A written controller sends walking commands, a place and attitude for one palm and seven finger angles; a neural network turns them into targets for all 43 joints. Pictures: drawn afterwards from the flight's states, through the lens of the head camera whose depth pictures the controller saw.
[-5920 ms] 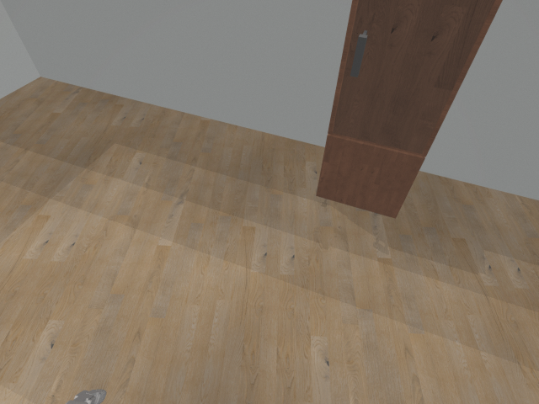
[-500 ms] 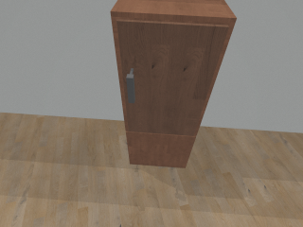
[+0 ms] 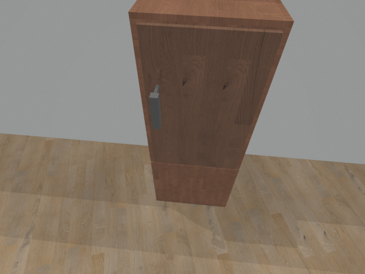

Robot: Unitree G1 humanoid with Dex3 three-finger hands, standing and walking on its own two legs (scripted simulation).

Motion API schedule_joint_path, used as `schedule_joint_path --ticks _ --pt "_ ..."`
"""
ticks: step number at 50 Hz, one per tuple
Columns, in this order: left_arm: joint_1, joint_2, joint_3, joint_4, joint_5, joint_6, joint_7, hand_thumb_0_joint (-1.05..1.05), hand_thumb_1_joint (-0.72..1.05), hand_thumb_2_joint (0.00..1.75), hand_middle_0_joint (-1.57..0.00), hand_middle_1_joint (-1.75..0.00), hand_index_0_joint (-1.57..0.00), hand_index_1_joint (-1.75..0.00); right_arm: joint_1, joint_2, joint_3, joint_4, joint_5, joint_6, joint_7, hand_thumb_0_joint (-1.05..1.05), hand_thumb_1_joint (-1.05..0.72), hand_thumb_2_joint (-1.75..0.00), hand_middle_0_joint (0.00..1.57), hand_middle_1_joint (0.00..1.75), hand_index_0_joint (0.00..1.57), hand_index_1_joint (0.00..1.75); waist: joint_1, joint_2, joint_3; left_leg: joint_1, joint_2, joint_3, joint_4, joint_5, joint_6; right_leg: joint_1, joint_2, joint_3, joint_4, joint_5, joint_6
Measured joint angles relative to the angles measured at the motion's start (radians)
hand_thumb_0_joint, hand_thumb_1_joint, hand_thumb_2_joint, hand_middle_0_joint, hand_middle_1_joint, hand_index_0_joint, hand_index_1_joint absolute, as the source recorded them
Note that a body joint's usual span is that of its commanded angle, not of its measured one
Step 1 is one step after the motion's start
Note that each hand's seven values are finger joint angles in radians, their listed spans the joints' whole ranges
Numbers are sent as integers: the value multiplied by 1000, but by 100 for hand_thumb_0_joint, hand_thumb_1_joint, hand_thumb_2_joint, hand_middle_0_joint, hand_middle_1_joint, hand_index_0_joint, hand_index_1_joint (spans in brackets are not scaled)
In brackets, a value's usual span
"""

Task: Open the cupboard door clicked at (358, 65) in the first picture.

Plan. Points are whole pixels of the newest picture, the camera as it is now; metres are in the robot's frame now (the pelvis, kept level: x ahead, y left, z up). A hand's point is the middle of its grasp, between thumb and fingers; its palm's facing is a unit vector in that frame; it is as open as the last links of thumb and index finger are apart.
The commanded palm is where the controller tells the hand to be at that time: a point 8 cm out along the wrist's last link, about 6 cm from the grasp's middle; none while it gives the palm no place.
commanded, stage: come to a stop and stand still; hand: left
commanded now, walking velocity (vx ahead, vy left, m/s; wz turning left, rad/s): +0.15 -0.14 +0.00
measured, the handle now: (157, 107) +0.59 +0.13 +0.01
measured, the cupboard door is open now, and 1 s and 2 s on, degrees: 0 0 0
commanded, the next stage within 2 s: look again from close up in 1.02 s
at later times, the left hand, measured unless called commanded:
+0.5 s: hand out of the picture +0.08 +0.16 -0.17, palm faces +0.02 -0.97 -0.23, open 7.3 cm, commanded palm none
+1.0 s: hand out of the picture +0.08 +0.19 -0.16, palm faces -0.04 -0.96 -0.26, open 7.4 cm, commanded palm none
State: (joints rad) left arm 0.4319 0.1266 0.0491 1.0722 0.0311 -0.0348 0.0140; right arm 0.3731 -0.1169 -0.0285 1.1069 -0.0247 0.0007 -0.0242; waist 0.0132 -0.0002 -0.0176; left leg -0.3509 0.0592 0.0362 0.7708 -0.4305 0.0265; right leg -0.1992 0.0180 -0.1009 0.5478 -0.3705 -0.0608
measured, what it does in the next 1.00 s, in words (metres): steps on the spot: left foot, then right foot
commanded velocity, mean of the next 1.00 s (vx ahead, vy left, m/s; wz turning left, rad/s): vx -0.05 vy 0.03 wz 0.00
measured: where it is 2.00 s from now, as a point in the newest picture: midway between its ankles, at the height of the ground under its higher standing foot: outside the picture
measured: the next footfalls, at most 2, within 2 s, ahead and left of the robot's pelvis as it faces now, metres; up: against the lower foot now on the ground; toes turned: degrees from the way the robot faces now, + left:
left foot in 0.16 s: +0.09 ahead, +0.09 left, +0.00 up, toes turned +2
right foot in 0.38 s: +0.08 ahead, -0.14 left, +0.00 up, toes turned -5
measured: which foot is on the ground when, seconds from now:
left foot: up 0.00-0.14, down 0.16-1.00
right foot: down 0.00-0.16, up 0.18-0.36, down 0.38-1.00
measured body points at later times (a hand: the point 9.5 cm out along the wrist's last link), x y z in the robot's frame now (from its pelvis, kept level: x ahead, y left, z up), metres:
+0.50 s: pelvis +0.05 -0.02 +0.00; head +0.07 -0.03 +0.45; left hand +0.07 +0.21 -0.16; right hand +0.10 -0.26 -0.16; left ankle +0.07 +0.09 -0.73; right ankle +0.04 -0.13 -0.73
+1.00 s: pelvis +0.04 +0.00 +0.00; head +0.05 -0.02 +0.45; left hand +0.08 +0.24 -0.14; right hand +0.05 -0.22 -0.16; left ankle +0.05 +0.09 -0.73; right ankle +0.04 -0.13 -0.73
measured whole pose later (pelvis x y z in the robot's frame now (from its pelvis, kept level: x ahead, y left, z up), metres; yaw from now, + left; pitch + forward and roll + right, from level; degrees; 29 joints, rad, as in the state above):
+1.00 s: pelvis +0.04 +0.00 +0.00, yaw -2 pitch -1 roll +1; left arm 0.26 0.17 -0.01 1.03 0.02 0.00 0.03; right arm 0.31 -0.19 -0.01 1.00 -0.02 0.00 0.00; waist -0.01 0.05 0.02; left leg -0.24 -0.01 0.13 0.50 -0.26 0.05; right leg -0.26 -0.07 -0.04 0.54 -0.27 0.02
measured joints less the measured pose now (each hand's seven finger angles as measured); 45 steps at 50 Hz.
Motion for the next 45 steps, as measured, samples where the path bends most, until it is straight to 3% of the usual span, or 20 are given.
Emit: schedule_joint_path --ticks 3,7,8,12,15,19,23,28,30,34,37,41,45 --pt "17 -10 -4 14 4 -8 9 0 91 90 -20 -29 -20 -30 -35 -7 -3 -6 2 -1 5 0 -91 -90 20 30 20 30 12 -13 13 -52 -5 45 96 -45 6 44 0 -7 -41 2 -3" --pt "45 -21 -13 40 1 6 7 0 91 90 -20 -29 -20 -30 -91 -24 -6 -32 2 -21 -5 1 -93 -90 20 30 20 30 15 -34 28 -9 -19 108 -115 102 9 77 1 0 -29 -31 11" --pt "53 -27 -15 44 -2 11 6 0 91 90 -20 -29 -20 -30 -103 -31 -4 -41 2 -34 -9 1 -93 -90 20 30 20 30 15 -31 31 9 -13 109 -166 182 22 64 9 6 15 -52 14" --pt "18 -28 -20 63 -7 43 11 1 91 90 -20 -29 -20 -30 -153 -19 10 -59 8 -47 -28 1 -93 -90 20 30 20 30 13 -69 44 41 -17 156 -155 134 28 -63 -23 47 296 -150 36" --pt "-46 -30 -22 41 -8 49 14 1 91 90 -20 -29 -20 -30 -178 -18 7 -60 10 -38 -37 0 -94 -90 20 30 20 30 7 -50 60 70 -17 151 -211 157 16 -103 -53 42 266 -125 53" --pt "-113 -13 -19 -23 -1 29 18 1 91 90 -20 -29 -20 -30 -192 -27 -4 -68 14 -14 -24 0 -95 -90 21 30 20 30 9 -39 74 59 -16 137 -200 161 -1 -91 -81 50 69 103 64" --pt "-152 22 -15 -37 2 34 24 2 94 90 -20 -29 -20 -30 -195 -35 -21 -78 14 16 -9 0 -94 -90 21 30 20 30 -4 -12 67 37 -2 111 -170 141 -24 -96 -65 30 84 35 53" --pt "-182 42 -13 -61 -3 28 23 2 93 90 -20 -29 -20 -30 -171 -48 -21 -76 12 30 0 0 -93 -90 20 30 20 30 -7 7 58 47 -25 50 -136 61 -33 -87 -52 11 65 43 41" --pt "-194 50 -10 -67 -5 28 23 1 92 90 -20 -29 -20 -30 -163 -42 -16 -68 14 27 1 0 -93 -90 20 30 20 30 -5 -10 66 72 -38 50 -180 132 -22 -79 -59 15 65 45 45" --pt "-213 57 -8 -69 -12 48 20 1 92 90 -20 -29 -20 -30 -140 -32 -5 -61 10 19 1 0 -92 -90 20 30 20 30 0 -36 65 104 -54 65 -231 155 -3 -63 -72 30 40 61 59" --pt "-214 47 -28 -72 -14 36 32 1 91 90 -20 -29 -20 -30 -130 -48 1 -77 15 23 7 0 -92 -90 20 30 20 30 0 -8 65 83 -38 62 -212 152 -1 -61 -57 26 9 88 63" --pt "-187 44 -49 -69 -12 37 23 1 91 90 -20 -29 -20 -30 -101 -64 4 -134 6 12 20 0 -92 -90 20 30 20 30 -29 12 48 66 -49 74 -188 139 12 -86 -68 38 41 75 61" --pt "-177 43 -54 -59 -11 41 16 1 91 90 -20 -30 -20 -30 -74 -70 11 -139 5 7 18 0 -92 -90 20 30 20 30 -28 38 36 85 -59 85 -214 147 23 -76 -77 50 26 83 72"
